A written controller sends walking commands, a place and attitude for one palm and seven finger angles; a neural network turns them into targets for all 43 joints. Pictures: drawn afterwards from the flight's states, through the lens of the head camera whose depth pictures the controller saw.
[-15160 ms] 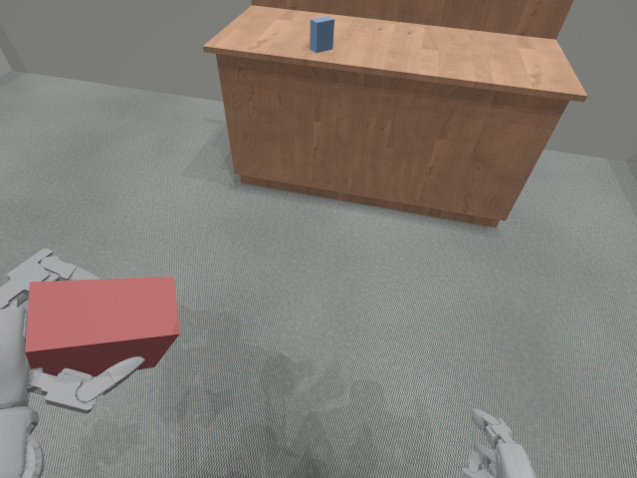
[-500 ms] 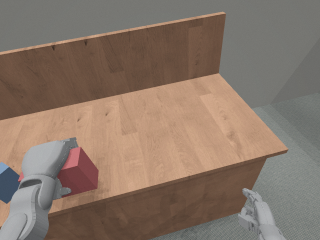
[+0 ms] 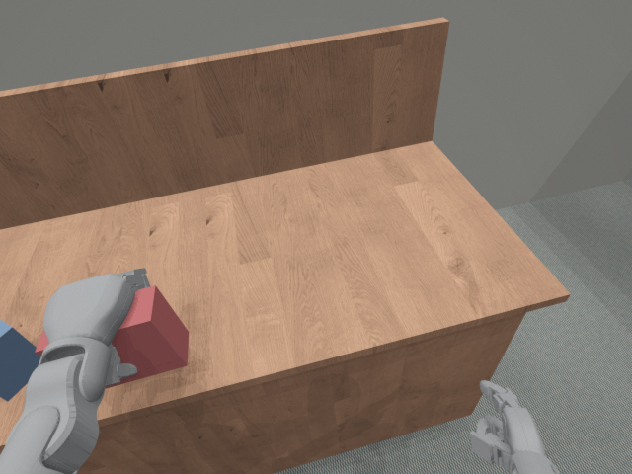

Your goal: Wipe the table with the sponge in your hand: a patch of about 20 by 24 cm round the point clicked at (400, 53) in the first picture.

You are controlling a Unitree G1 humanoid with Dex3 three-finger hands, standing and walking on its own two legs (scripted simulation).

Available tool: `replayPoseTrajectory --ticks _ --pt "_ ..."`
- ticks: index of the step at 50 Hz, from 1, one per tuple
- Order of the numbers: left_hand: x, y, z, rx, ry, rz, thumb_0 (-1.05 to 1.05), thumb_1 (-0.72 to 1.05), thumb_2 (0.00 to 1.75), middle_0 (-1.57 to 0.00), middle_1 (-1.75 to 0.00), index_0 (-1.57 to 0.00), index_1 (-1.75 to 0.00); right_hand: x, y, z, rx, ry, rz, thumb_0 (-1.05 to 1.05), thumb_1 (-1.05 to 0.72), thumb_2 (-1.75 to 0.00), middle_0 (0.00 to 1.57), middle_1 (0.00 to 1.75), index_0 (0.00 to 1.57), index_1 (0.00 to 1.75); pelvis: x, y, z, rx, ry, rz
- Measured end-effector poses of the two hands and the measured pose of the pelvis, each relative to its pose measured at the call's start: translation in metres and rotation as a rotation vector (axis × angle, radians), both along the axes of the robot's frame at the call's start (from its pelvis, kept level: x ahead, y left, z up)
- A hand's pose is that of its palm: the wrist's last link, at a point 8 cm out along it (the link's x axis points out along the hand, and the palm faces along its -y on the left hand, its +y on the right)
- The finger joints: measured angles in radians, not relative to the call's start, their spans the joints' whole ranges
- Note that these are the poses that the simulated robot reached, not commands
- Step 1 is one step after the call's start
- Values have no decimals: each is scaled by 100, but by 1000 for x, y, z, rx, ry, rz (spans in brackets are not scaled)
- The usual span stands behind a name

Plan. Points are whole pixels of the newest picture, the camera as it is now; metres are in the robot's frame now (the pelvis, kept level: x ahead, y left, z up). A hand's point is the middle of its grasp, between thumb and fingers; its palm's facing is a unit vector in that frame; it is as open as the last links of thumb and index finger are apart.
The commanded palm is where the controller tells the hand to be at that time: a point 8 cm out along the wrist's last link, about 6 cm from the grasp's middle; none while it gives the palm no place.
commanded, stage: move the sponge above the wiping area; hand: left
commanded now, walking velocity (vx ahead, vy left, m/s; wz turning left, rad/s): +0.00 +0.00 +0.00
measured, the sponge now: (127, 347) +0.23 +0.30 +0.05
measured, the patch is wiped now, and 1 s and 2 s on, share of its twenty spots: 0.00 0.00 0.00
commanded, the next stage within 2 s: lower the sponge onto the table in 1.74 s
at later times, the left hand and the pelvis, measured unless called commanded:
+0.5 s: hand (114, 334) +0.23 +0.31 +0.07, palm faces -0.03 -0.08 -1.00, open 9.8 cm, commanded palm +0.22 +0.31 +0.13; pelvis +0.00 +0.01 +0.00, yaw +1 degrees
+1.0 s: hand (122, 332) +0.25 +0.31 +0.05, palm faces -0.04 -0.06 -1.00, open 9.8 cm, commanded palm +0.23 +0.31 +0.12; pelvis +0.00 +0.00 +0.00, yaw +1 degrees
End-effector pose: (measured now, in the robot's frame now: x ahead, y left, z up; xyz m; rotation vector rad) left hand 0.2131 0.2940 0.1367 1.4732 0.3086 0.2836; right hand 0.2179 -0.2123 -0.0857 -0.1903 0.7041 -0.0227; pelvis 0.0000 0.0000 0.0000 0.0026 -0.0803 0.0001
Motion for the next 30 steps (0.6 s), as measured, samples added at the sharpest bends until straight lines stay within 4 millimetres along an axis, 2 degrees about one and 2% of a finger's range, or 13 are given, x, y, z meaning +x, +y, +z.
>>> replayPoseTrajectory --ticks 21,30 --pt "4 8 -11 -2 12 7 0 -46 102 -77 -135 -77 -134 1 10 -3 8 27 5 2 -90 -90 20 30 20 30 4 8 0 -3 19 8" --pt "8 19 -21 1 59 28 0 -46 102 -77 -135 -77 -134 -2 5 -4 -9 38 -4 1 -90 -90 20 30 20 30 3 5 -1 -6 24 12"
